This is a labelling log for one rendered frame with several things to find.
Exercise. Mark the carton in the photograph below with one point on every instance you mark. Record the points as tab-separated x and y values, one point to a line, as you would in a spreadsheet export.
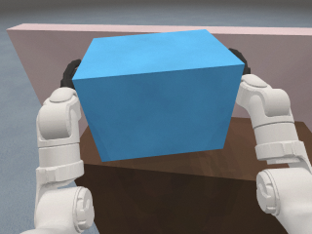
157	94

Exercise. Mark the robot right forearm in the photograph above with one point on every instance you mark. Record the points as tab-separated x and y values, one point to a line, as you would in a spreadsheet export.
273	124

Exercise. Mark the right robot upper arm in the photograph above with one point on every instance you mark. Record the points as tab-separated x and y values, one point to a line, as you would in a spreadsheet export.
286	193

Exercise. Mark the robot left forearm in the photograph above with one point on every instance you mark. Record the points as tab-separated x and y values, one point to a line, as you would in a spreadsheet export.
58	140

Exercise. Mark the right robot hand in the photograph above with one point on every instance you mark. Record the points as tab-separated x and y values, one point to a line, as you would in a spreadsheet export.
239	55

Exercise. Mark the left robot hand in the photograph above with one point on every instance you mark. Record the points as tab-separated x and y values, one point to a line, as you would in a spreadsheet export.
66	81

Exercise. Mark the pedestal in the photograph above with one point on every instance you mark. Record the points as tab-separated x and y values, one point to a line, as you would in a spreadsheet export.
200	192

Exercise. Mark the left robot upper arm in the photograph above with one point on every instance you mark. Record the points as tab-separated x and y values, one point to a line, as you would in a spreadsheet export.
64	211

